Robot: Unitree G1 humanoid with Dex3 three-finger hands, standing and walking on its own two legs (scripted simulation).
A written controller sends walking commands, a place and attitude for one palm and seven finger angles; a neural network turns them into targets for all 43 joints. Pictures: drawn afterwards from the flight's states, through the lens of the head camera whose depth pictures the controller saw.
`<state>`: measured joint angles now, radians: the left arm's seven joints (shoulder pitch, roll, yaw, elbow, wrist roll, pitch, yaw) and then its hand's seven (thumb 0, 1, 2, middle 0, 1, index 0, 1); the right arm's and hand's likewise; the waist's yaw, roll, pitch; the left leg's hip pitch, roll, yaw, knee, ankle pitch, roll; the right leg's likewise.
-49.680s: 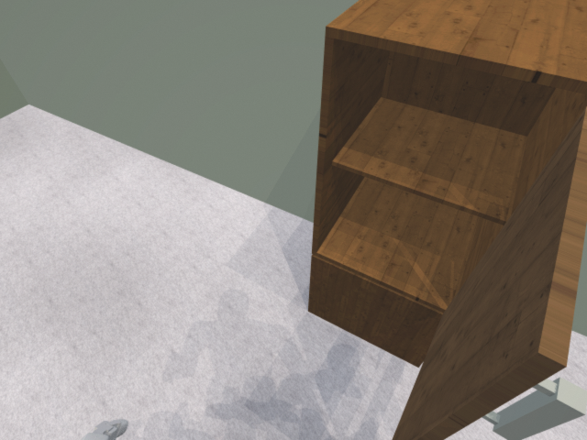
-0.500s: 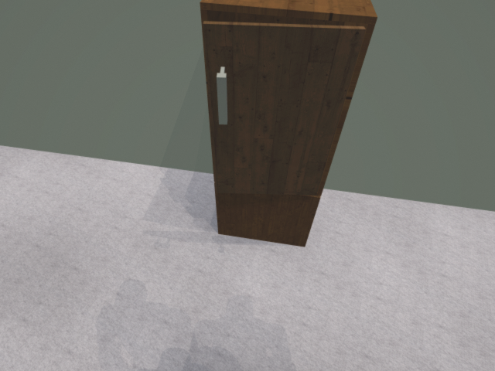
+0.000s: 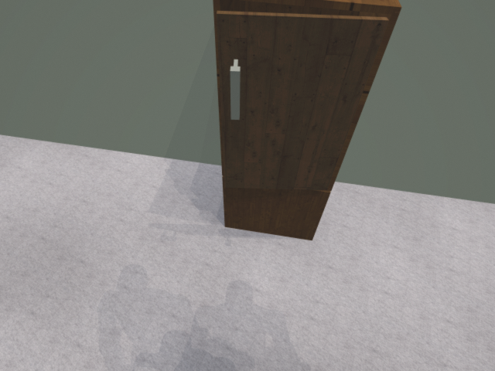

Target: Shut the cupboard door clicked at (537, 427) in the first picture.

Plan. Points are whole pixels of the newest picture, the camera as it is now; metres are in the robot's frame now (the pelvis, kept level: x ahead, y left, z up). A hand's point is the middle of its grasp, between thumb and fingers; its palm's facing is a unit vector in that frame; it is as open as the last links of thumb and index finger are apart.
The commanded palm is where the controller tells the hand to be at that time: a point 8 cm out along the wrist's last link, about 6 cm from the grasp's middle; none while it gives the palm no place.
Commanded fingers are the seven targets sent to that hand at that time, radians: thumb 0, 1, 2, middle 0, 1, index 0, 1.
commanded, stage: look again from close up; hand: left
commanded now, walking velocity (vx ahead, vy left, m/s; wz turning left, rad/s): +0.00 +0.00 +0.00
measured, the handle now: (235, 90) +0.74 +0.08 +0.05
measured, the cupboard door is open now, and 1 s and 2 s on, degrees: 9 9 9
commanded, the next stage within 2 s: shuffle to correct the standing spot in 0.56 s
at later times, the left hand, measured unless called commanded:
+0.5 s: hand out of the picture -0.05 +0.13 -0.17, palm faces +0.03 -0.99 -0.16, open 7.4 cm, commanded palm none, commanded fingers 0.00 0.90 0.90 -0.20 -0.30 -0.20 -0.30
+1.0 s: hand out of the picture -0.06 +0.11 -0.18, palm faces +0.10 -0.98 -0.15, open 7.4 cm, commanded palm none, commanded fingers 0.00 0.90 0.90 -0.20 -0.30 -0.20 -0.30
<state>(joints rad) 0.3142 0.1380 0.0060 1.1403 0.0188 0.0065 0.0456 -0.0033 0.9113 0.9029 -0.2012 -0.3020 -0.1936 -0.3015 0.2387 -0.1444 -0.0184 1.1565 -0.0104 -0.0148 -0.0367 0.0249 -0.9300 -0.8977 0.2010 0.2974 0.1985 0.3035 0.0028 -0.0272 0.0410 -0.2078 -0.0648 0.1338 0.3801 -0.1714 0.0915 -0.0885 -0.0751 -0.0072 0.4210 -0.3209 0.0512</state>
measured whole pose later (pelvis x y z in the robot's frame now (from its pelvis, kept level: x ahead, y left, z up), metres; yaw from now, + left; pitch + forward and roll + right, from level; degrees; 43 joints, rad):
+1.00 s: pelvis +0.02 -0.05 -0.01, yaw +1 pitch +1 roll +0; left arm 0.45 0.11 0.04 1.13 0.03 -0.03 0.02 0.00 0.91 0.90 -0.20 -0.30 -0.19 -0.30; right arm 0.33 -0.13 -0.04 1.16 -0.02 0.00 -0.01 0.01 -0.90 -0.90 0.20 0.30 0.20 0.30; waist 0.01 0.00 0.00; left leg -0.35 0.03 0.09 0.72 -0.38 0.03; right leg -0.10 0.01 -0.05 0.49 -0.40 -0.03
